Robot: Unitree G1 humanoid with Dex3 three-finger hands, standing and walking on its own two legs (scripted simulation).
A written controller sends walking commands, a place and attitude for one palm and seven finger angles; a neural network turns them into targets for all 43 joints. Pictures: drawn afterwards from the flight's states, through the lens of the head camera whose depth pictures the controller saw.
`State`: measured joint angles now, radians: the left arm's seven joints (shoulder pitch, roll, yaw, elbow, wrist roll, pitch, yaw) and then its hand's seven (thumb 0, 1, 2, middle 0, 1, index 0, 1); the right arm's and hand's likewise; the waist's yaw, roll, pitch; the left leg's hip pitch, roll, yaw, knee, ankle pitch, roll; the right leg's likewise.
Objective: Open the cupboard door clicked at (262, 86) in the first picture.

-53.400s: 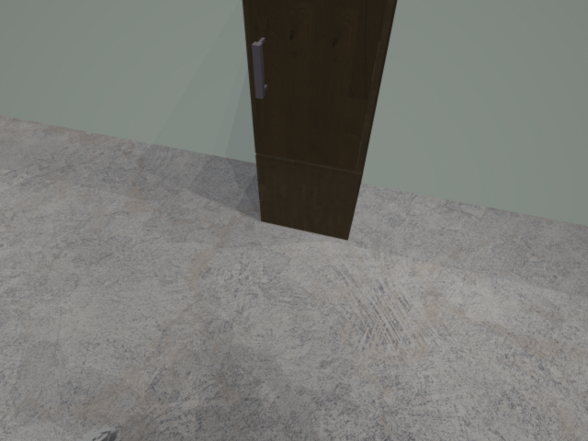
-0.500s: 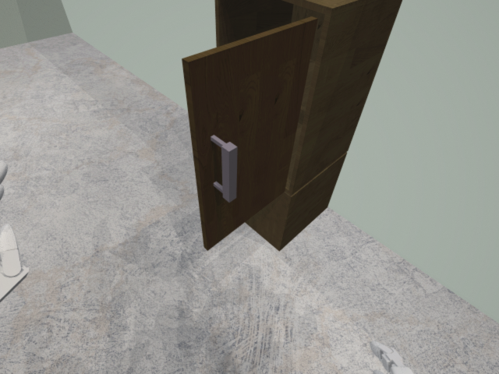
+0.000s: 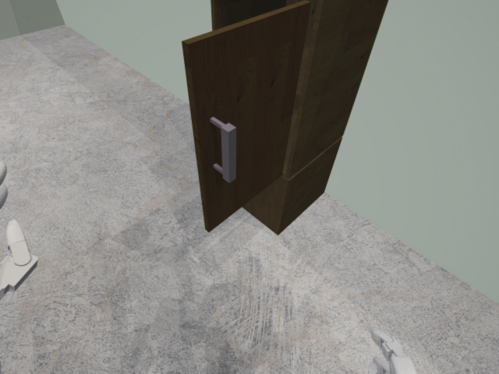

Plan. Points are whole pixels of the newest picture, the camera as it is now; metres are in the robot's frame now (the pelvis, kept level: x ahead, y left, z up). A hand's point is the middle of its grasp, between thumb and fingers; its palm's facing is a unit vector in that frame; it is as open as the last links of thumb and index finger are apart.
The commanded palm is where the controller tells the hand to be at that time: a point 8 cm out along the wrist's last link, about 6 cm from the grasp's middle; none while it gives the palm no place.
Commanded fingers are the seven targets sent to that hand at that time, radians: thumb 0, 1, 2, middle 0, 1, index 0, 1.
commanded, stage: stop stepping back and stand still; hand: left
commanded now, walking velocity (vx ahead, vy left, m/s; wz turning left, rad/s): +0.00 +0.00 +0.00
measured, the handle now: (222, 150) +0.60 +0.11 +0.00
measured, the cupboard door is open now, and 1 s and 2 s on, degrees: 90 90 90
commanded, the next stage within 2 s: let the arm hang, fingers relaxed in 0.30 s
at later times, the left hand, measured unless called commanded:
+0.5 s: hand (70, 314) +0.19 +0.27 +0.03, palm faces +0.23 -0.85 -0.47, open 7.4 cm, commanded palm none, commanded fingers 0.00 0.90 0.90 -0.20 -0.30 -0.20 -0.30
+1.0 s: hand out of the picture -0.12 +0.17 -0.16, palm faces +0.08 -0.97 -0.22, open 7.3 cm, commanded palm none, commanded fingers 0.00 0.90 0.90 -0.20 -0.30 -0.20 -0.30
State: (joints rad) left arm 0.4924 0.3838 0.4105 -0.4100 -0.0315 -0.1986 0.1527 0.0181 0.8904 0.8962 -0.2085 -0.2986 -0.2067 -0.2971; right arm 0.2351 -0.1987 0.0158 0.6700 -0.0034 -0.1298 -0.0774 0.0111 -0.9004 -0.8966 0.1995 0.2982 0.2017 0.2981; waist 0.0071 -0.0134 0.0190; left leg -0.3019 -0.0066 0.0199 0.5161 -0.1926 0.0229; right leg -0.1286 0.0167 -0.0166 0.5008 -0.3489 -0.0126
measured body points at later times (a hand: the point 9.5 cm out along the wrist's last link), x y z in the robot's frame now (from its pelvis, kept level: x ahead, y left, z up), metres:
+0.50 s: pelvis -0.02 +0.00 +0.00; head -0.02 -0.01 +0.45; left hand +0.17 +0.31 +0.06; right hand +0.14 -0.24 -0.11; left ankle +0.05 +0.10 -0.73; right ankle -0.05 -0.11 -0.73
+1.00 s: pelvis -0.02 -0.01 +0.00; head +0.00 -0.01 +0.45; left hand -0.12 +0.22 -0.15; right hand -0.04 -0.23 -0.16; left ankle +0.05 +0.10 -0.73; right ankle -0.05 -0.11 -0.73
